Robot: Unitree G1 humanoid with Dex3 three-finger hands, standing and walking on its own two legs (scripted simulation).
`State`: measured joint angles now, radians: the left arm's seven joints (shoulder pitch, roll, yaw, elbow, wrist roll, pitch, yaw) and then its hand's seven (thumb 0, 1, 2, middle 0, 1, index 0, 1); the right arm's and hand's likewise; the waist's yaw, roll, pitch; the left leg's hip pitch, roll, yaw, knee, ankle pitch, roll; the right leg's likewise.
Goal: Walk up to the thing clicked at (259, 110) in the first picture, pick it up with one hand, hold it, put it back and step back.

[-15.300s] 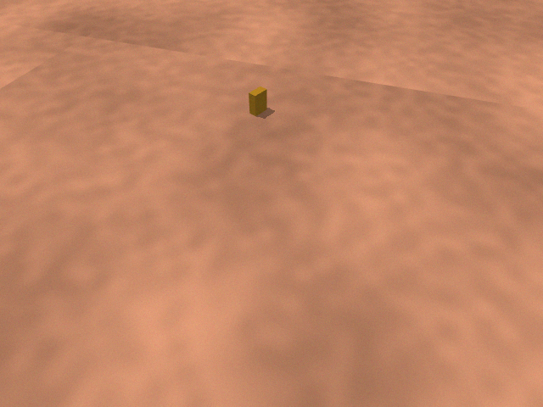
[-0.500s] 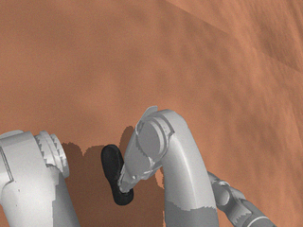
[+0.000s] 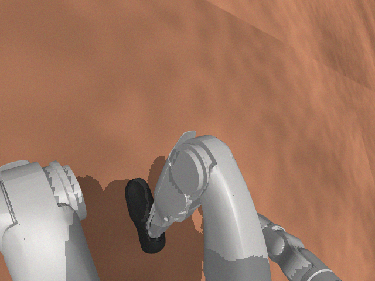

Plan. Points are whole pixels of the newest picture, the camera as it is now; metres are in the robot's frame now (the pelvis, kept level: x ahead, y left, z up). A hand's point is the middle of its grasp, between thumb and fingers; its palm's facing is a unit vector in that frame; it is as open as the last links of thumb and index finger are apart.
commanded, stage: settle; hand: left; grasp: from the side
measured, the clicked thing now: out of the picture +0.45 +0.33 -0.22
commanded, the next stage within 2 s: hold in 1.84 s
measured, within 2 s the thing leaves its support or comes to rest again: leaves its support in 0.38 s
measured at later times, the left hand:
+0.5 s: hand out of the picture +0.43 +0.35 -0.16, palm faces +0.53 -0.85 +0.00, open 9.6 cm
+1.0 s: hand out of the picture +0.40 +0.36 -0.04, palm faces +0.48 -0.87 -0.06, open 9.6 cm
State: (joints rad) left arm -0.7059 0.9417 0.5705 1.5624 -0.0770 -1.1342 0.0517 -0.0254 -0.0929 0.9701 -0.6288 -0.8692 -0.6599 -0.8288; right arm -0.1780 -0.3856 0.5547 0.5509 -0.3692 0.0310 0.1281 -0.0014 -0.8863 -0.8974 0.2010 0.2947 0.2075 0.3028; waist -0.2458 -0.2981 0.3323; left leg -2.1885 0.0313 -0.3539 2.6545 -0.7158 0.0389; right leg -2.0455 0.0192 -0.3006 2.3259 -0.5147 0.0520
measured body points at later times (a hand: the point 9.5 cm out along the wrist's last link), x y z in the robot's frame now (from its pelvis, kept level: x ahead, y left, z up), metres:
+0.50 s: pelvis +0.00 +0.00 +0.00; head +0.22 +0.21 +0.33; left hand +0.40 +0.39 -0.15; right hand +0.17 -0.24 -0.03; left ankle +0.09 +0.11 -0.26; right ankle +0.17 -0.12 -0.26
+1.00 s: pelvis +0.02 -0.01 +0.03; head +0.20 +0.14 +0.42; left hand +0.37 +0.41 -0.03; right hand +0.20 -0.25 -0.04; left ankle +0.09 +0.11 -0.26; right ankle +0.17 -0.12 -0.26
